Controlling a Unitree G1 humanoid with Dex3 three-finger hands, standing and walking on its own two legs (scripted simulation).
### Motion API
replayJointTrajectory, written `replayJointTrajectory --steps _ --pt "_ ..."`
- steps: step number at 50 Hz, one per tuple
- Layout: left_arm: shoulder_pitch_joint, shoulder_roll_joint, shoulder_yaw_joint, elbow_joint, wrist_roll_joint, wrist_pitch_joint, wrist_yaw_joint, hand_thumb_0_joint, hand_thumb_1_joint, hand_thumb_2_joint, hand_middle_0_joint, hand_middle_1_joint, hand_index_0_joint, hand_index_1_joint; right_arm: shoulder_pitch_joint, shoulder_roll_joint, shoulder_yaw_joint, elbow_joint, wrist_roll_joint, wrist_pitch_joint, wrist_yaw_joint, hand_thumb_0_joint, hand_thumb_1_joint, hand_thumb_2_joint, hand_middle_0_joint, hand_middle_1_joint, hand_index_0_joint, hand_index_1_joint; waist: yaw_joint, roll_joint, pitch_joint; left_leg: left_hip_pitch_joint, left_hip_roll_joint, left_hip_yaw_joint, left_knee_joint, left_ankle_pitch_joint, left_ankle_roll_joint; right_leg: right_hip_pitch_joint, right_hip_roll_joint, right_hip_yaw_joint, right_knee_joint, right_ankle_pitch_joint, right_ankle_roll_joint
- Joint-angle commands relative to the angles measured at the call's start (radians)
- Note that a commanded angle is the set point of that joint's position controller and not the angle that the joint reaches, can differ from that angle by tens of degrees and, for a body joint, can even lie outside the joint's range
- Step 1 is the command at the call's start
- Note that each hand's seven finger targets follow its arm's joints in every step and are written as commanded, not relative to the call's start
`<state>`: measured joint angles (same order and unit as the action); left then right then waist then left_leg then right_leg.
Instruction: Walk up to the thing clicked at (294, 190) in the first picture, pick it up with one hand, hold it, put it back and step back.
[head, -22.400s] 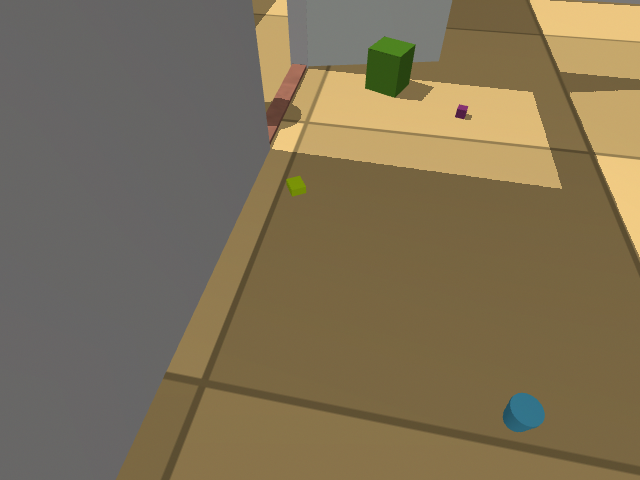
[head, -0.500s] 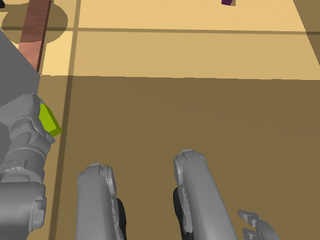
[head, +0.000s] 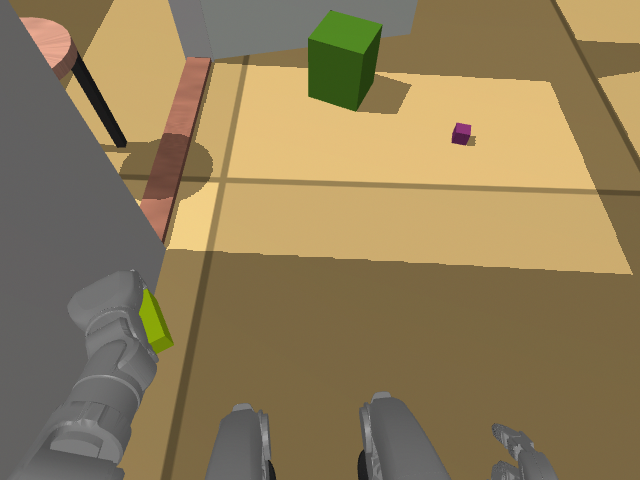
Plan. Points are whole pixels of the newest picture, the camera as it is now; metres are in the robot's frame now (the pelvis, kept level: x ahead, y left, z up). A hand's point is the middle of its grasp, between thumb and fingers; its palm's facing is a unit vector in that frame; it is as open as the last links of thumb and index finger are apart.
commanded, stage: lift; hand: left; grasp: from above
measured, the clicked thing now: (137, 328) +0.36 +0.25 -0.11
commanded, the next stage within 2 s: hold in 0.58 s
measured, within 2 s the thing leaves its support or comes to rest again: neither
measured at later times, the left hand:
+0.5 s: hand (114, 283) +0.37 +0.23 +0.02, palm faces -0.41 -0.24 -0.88, open 10.9 cm
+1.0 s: hand (98, 269) +0.36 +0.22 +0.07, palm faces -0.37 -0.22 -0.90, open 10.9 cm
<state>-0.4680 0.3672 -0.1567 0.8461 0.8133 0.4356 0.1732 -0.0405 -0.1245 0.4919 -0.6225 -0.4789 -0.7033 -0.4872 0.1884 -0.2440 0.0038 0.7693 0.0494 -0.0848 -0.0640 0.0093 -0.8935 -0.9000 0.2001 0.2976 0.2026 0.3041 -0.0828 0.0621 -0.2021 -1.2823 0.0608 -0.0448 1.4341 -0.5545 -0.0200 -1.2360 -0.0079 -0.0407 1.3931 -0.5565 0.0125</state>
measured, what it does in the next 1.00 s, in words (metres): rises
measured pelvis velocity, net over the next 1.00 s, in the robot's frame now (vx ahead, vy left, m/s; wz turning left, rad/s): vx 0.06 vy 0.00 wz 0.01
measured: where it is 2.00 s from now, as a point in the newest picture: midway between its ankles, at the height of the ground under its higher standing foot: outside the picture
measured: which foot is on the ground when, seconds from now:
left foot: down 0.00-1.00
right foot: down 0.00-1.00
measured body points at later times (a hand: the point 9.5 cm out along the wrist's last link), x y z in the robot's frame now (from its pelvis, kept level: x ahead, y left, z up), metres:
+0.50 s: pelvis +0.05 +0.00 +0.11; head +0.11 -0.01 +0.55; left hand +0.39 +0.24 +0.07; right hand +0.13 -0.26 -0.02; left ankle +0.06 +0.13 -0.59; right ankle +0.05 -0.13 -0.59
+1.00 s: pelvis +0.06 +0.00 +0.13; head +0.08 -0.02 +0.58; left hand +0.38 +0.23 +0.12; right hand +0.18 -0.25 +0.01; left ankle +0.06 +0.13 -0.59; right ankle +0.05 -0.13 -0.59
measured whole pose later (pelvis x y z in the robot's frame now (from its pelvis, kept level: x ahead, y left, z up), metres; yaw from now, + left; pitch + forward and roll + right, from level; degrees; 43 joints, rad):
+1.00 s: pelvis +0.06 +0.00 +0.13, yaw +1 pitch +6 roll +0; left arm -0.37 0.25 -0.24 0.84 0.83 0.44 0.17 -0.03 -0.10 0.50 -0.58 -0.51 -0.67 -0.51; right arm 0.23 -0.25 -0.01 0.76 0.04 -0.08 -0.02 0.01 -0.89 -0.90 0.20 0.30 0.20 0.30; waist -0.02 0.05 -0.08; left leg -0.45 0.04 0.03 0.67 -0.33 -0.02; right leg -0.44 -0.03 0.00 0.68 -0.34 0.02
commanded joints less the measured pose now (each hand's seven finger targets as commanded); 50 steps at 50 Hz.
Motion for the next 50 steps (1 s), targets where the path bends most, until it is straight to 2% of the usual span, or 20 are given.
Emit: replayJointTrajectory --steps 1,10,11,13,14,16,19,22,24,25,29,30,32,34,37,42,45,46,48,50 --pt "-0.296 0.147 0.022 -0.157 0.013 -0.005 0.053 0.000 0.494 0.711 -0.947 -0.601 -0.931 -0.617 0.057 -0.145 -0.056 -0.058 0.007 -0.042 -0.018 0.000 -0.893 -0.900 0.200 0.300 0.200 0.300 -0.020 0.022 -0.313 0.419 -0.043 0.014 -0.325 0.146 0.026 0.309 0.051 0.006 -0.326 0.163 -0.031" --pt "-0.250 0.121 0.019 -0.112 0.027 -0.012 0.088 0.000 0.623 0.721 -1.032 -0.636 -1.027 -0.642 0.098 -0.132 -0.053 -0.045 -0.004 -0.050 -0.022 0.000 -0.896 -0.900 0.200 0.300 0.200 0.300 -0.004 -0.016 -0.288 0.610 -0.056 0.043 -0.466 0.375 0.031 0.561 0.043 0.021 -0.483 0.402 -0.017" --pt "-0.278 0.145 0.036 -0.130 0.028 -0.013 0.093 0.000 0.615 0.726 -1.009 -0.663 -1.008 -0.663 0.104 -0.135 -0.055 -0.047 -0.005 -0.050 -0.022 0.000 -0.895 -0.899 0.200 0.300 0.200 0.300 0.001 -0.008 -0.300 0.627 -0.056 0.043 -0.484 0.389 0.030 0.587 0.042 0.022 -0.496 0.417 -0.018" --pt "-0.227 0.112 0.027 -0.073 0.023 -0.005 0.092 0.000 0.607 0.744 -1.012 -0.656 -1.006 -0.661 0.106 -0.130 -0.053 -0.042 -0.008 -0.049 -0.018 0.000 -0.894 -0.899 0.200 0.300 0.200 0.300 0.003 -0.014 -0.266 0.659 -0.056 0.043 -0.517 0.419 0.028 0.610 0.039 0.019 -0.520 0.437 -0.018" --pt "-0.253 0.098 0.016 -0.098 0.021 -0.005 0.091 0.000 0.624 0.763 -1.033 -0.643 -1.022 -0.655 0.103 -0.130 -0.055 -0.045 -0.007 -0.047 -0.017 0.000 -0.892 -0.899 0.200 0.300 0.200 0.300 0.007 -0.016 -0.270 0.686 -0.055 0.042 -0.531 0.435 0.030 0.627 0.041 0.020 -0.538 0.455 -0.015" --pt "-0.249 0.113 0.023 -0.080 0.025 -0.002 0.092 0.000 0.625 0.744 -1.027 -0.640 -1.020 -0.647 0.112 -0.135 -0.057 -0.046 -0.008 -0.046 -0.014 0.000 -0.892 -0.898 0.200 0.300 0.200 0.300 0.012 -0.024 -0.272 0.713 -0.059 0.046 -0.553 0.466 0.031 0.673 0.037 0.023 -0.566 0.495 -0.012" --pt "-0.249 0.077 0.010 -0.063 0.011 -0.002 0.079 0.000 0.610 0.748 -1.031 -0.606 -1.015 -0.623 0.111 -0.135 -0.059 -0.049 -0.011 -0.045 -0.006 0.000 -0.888 -0.897 0.200 0.300 0.200 0.300 0.007 -0.012 -0.233 0.761 -0.058 0.044 -0.610 0.467 0.024 0.688 0.039 0.018 -0.602 0.471 -0.017" --pt "-0.232 0.084 0.007 -0.049 0.017 -0.009 0.072 0.000 0.595 0.713 -1.031 -0.563 -1.011 -0.584 0.113 -0.141 -0.060 -0.056 -0.009 -0.042 -0.001 0.000 -0.888 -0.896 0.200 0.300 0.200 0.300 0.008 -0.056 -0.202 0.786 -0.061 0.042 -0.648 0.475 0.027 0.729 0.038 0.021 -0.644 0.488 -0.012" --pt "-0.251 0.096 0.012 -0.082 0.018 -0.017 0.068 0.000 0.604 0.760 -1.041 -0.570 -1.014 -0.598 0.106 -0.141 -0.064 -0.063 -0.008 -0.041 0.002 0.000 -0.886 -0.895 0.200 0.300 0.200 0.300 0.019 -0.029 -0.200 0.806 -0.066 0.054 -0.672 0.469 0.026 0.759 0.035 0.027 -0.669 0.490 -0.010" --pt "-0.245 0.072 0.000 -0.075 0.017 -0.020 0.065 0.000 0.614 0.739 -1.040 -0.578 -1.018 -0.600 0.106 -0.138 -0.063 -0.064 -0.007 -0.041 0.003 0.000 -0.887 -0.895 0.200 0.300 0.200 0.300 0.015 -0.051 -0.195 0.814 -0.066 0.052 -0.680 0.468 0.028 0.766 0.036 0.027 -0.680 0.494 -0.007" --pt "-0.227 0.079 0.000 -0.093 0.029 -0.042 0.056 0.000 0.568 0.717 -1.019 -0.532 -0.990 -0.562 0.097 -0.141 -0.066 -0.075 -0.005 -0.039 0.011 0.000 -0.887 -0.895 0.200 0.300 0.200 0.300 0.016 -0.042 -0.180 0.852 -0.068 0.058 -0.725 0.470 0.023 0.792 0.037 0.027 -0.707 0.483 -0.012" --pt "-0.256 0.095 0.005 -0.141 0.034 -0.049 0.057 0.000 0.594 0.723 -1.030 -0.545 -1.004 -0.572 0.088 -0.139 -0.068 -0.079 -0.006 -0.036 0.011 0.000 -0.885 -0.895 0.200 0.300 0.200 0.300 0.033 -0.023 -0.200 0.872 -0.069 0.058 -0.737 0.475 0.020 0.808 0.037 0.026 -0.713 0.483 -0.012" --pt "-0.229 0.063 -0.011 -0.119 0.038 -0.046 0.058 0.000 0.614 0.704 -1.038 -0.544 -1.018 -0.564 0.081 -0.136 -0.065 -0.085 -0.006 -0.033 0.015 0.000 -0.884 -0.894 0.200 0.300 0.200 0.300 0.027 -0.035 -0.163 0.882 -0.068 0.057 -0.759 0.465 0.019 0.809 0.038 0.024 -0.728 0.466 -0.015" --pt "-0.240 0.090 0.001 -0.157 0.040 -0.048 0.060 0.000 0.637 0.719 -1.044 -0.564 -1.027 -0.581 0.068 -0.140 -0.067 -0.091 -0.003 -0.031 0.019 0.000 -0.881 -0.894 0.200 0.300 0.200 0.300 0.040 -0.020 -0.173 0.908 -0.068 0.060 -0.782 0.455 0.016 0.827 0.038 0.024 -0.744 0.451 -0.016" --pt "-0.232 0.065 -0.016 -0.132 0.047 -0.035 0.056 0.000 0.535 0.661 -0.950 -0.591 -0.943 -0.597 0.055 -0.141 -0.066 -0.090 -0.002 -0.030 0.023 0.000 -0.887 -0.894 0.200 0.300 0.200 0.300 0.029 -0.044 -0.132 0.914 -0.067 0.059 -0.800 0.458 0.016 0.825 0.038 0.025 -0.762 0.454 -0.014" --pt "-0.230 0.055 -0.026 -0.163 0.042 -0.020 0.048 0.000 0.551 0.717 -0.949 -0.657 -0.946 -0.659 0.036 -0.139 -0.065 -0.099 0.000 -0.031 0.031 0.000 -0.887 -0.895 0.200 0.300 0.200 0.300 0.047 -0.085 -0.125 0.932 -0.076 0.068 -0.817 0.460 0.023 0.876 0.029 0.038 -0.798 0.472 -0.004" --pt "-0.226 0.050 -0.027 -0.150 0.037 -0.003 0.042 0.000 0.537 0.682 -0.943 -0.640 -0.940 -0.641 0.030 -0.141 -0.061 -0.102 -0.001 -0.034 0.038 0.000 -0.891 -0.896 0.200 0.300 0.199 0.300 0.046 -0.074 -0.118 0.949 -0.073 0.068 -0.830 0.483 0.019 0.884 0.030 0.033 -0.796 0.484 -0.008" --pt "-0.235 0.077 -0.019 -0.190 0.044 -0.003 0.040 0.000 0.532 0.689 -0.941 -0.642 -0.938 -0.644 0.022 -0.143 -0.064 -0.108 0.000 -0.033 0.039 0.000 -0.892 -0.896 0.200 0.300 0.199 0.300 0.061 -0.058 -0.133 0.966 -0.072 0.066 -0.842 0.490 0.016 0.896 0.032 0.030 -0.799 0.484 -0.010" --pt "-0.223 0.052 -0.033 -0.161 0.047 0.010 0.033 0.000 0.524 0.693 -0.926 -0.654 -0.925 -0.655 0.018 -0.139 -0.059 -0.110 0.000 -0.031 0.044 0.000 -0.891 -0.896 0.200 0.300 0.199 0.300 0.054 -0.068 -0.108 0.960 -0.072 0.066 -0.849 0.490 0.019 0.898 0.032 0.031 -0.810 0.487 -0.010" --pt "-0.233 0.072 -0.027 -0.183 0.051 0.015 0.030 0.000 0.530 0.709 -0.928 -0.674 -0.927 -0.673 0.009 -0.139 -0.059 -0.113 0.001 -0.031 0.046 0.000 -0.891 -0.896 0.200 0.300 0.199 0.300 0.061 -0.063 -0.122 0.968 -0.075 0.067 -0.853 0.487 0.019 0.916 0.031 0.035 -0.818 0.486 -0.008"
